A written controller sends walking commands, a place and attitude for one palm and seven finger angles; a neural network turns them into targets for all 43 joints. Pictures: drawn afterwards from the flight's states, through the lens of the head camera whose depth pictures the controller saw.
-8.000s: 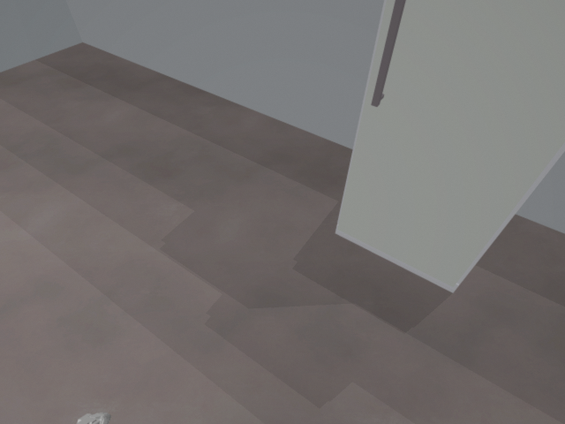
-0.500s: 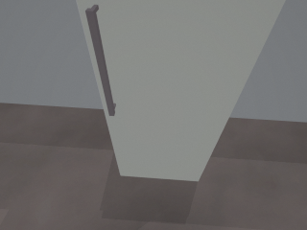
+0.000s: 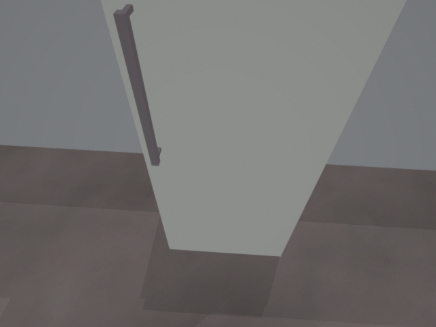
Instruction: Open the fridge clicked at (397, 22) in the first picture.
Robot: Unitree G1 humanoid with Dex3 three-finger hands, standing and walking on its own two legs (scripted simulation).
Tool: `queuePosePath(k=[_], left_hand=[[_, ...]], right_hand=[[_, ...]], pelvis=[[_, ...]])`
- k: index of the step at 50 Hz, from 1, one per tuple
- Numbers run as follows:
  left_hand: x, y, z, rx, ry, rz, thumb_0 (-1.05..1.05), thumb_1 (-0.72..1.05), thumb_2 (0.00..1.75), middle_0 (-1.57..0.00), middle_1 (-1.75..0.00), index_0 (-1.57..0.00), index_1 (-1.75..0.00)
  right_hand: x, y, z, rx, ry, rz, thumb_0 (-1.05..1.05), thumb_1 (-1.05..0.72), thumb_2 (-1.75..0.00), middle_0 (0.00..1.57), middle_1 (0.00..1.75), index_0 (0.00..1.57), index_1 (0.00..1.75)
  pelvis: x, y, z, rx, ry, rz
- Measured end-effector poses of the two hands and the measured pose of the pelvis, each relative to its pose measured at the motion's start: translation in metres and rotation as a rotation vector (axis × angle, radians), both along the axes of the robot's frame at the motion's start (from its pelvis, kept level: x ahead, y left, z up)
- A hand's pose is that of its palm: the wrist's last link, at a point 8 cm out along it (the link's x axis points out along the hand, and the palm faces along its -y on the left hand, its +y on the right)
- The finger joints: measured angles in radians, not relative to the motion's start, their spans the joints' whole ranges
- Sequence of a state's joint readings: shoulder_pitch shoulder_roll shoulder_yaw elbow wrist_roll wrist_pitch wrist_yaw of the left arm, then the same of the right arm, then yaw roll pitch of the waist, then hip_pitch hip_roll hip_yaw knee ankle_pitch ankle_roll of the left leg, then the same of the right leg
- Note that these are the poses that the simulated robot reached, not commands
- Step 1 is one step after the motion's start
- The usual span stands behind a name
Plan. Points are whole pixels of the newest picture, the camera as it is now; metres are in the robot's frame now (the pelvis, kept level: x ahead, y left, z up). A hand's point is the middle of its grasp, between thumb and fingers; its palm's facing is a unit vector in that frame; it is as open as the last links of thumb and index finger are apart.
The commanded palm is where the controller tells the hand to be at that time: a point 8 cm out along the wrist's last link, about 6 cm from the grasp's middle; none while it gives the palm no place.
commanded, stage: look again from close up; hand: left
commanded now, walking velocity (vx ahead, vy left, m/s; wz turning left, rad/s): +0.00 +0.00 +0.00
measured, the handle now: (144, 100) +0.52 +0.20 +0.14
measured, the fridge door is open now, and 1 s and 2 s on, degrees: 0 0 0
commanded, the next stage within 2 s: raise the hand to about handle height in 0.12 s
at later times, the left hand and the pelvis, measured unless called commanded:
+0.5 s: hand (131, 270) +0.21 +0.17 +0.02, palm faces +0.11 -0.99 +0.00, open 7.8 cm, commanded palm +0.12 +0.23 -0.03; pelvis +0.00 +0.00 -0.03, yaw +2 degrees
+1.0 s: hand (95, 268) +0.20 +0.22 +0.03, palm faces +0.01 -1.00 -0.07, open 10.7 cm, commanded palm +0.16 +0.28 +0.04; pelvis +0.01 +0.01 -0.05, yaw +4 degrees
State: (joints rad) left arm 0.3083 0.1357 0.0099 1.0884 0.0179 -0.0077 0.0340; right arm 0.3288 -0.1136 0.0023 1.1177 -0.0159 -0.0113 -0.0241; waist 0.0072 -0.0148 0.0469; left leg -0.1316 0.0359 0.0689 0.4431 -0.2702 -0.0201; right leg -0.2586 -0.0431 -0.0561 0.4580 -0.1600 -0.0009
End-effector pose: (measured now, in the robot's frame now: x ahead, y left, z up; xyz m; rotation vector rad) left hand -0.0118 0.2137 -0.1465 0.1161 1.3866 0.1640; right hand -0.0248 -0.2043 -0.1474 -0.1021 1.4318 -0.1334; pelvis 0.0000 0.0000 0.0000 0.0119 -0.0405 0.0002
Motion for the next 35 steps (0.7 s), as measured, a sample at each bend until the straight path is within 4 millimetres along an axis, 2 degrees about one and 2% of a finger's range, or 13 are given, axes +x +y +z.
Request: queuePosePath(k=[12, 13, 15, 17, 21, 24, 27, 29, 32, 35], left_hand=[[0.005, 0.0, 0.0, 0.008, -0.004, -0.007, 0.01, 0.91, 0.9, -0.2, -0.3, -0.2, -0.3], [0.012, 0.004, 0.005, 0.019, -0.033, 0.033, 0.02, 0.92, 0.9, -0.2, -0.3, -0.2, -0.3], [0.043, 0.019, 0.032, 0.083, -0.249, 0.081, 0.04, 0.95, 0.9, -0.2, -0.31, -0.21, -0.3], [0.08, 0.026, 0.065, 0.126, -0.488, 0.096, 0.05, 0.94, 0.89, -0.2, -0.32, -0.21, -0.31], [0.157, 0.019, 0.133, 0.097, -0.995, 0.041, 0.04, 0.88, 0.87, -0.2, -0.35, -0.2, -0.34], [0.188, 0.008, 0.16, -0.003, -1.305, -0.035, 0.03, 0.81, 0.85, -0.2, -0.38, -0.21, -0.38], [0.19, 0.0, 0.159, -0.084, -1.444, -0.153, 0.02, 0.74, 0.82, -0.21, -0.42, -0.21, -0.42], [0.181, 0.001, 0.146, -0.113, -1.411, -0.183, 0.01, 0.69, 0.81, -0.21, -0.45, -0.22, -0.45], [0.158, 0.012, 0.126, -0.108, -1.302, -0.128, 0.01, 0.61, 0.78, -0.22, -0.49, -0.23, -0.49], [0.138, 0.03, 0.123, -0.03, -1.257, -0.062, 0.02, 0.54, 0.75, -0.23, -0.54, -0.23, -0.53]], right_hand=[[0.007, -0.002, -0.001, 0.004, -0.006, 0.004, 0.0, -0.91, -0.9, 0.19, 0.3, 0.2, 0.3], [0.012, -0.003, 0.0, -0.002, -0.04, 0.003, 0.0, -0.91, -0.9, 0.19, 0.3, 0.2, 0.3], [0.029, -0.012, 0.005, -0.048, -0.18, 0.006, 0.01, -0.92, -0.9, 0.2, 0.3, 0.2, 0.3], [0.053, -0.024, 0.011, -0.082, -0.336, -0.001, 0.02, -0.93, -0.9, 0.2, 0.3, 0.2, 0.3], [0.114, -0.045, 0.031, -0.141, -0.635, 0.052, 0.03, -0.93, -0.9, 0.2, 0.3, 0.2, 0.3], [0.161, -0.055, 0.052, -0.165, -0.819, 0.105, 0.02, -0.92, -0.9, 0.2, 0.3, 0.2, 0.3], [0.202, -0.059, 0.072, -0.18, -0.953, 0.16, 0.02, -0.92, -0.9, 0.19, 0.3, 0.2, 0.3], [0.225, -0.058, 0.083, -0.186, -1.012, 0.184, 0.02, -0.91, -0.9, 0.19, 0.3, 0.2, 0.3], [0.251, -0.048, 0.091, -0.185, -1.057, 0.224, 0.01, -0.91, -0.9, 0.19, 0.3, 0.2, 0.3], [0.266, -0.031, 0.087, -0.16, -1.056, 0.27, 0.01, -0.91, -0.9, 0.19, 0.3, 0.2, 0.3]], pelvis=[[0.003, -0.002, -0.001, -0.004, 0.004, -0.002], [0.002, -0.002, -0.002, -0.004, 0.0, -0.004], [0.004, -0.001, -0.003, 0.0, 0.001, 0.001], [0.005, 0.001, -0.005, 0.0, 0.007, 0.021], [0.0, 0.002, -0.015, 0.001, 0.043, 0.045], [-0.003, 0.0, -0.027, 0.008, 0.091, 0.035], [-0.004, -0.002, -0.042, 0.008, 0.121, 0.026], [-0.003, -0.003, -0.049, 0.009, 0.136, 0.024], [0.0, -0.004, -0.056, 0.002, 0.152, 0.033], [0.003, -0.004, -0.06, -0.017, 0.163, 0.052]])
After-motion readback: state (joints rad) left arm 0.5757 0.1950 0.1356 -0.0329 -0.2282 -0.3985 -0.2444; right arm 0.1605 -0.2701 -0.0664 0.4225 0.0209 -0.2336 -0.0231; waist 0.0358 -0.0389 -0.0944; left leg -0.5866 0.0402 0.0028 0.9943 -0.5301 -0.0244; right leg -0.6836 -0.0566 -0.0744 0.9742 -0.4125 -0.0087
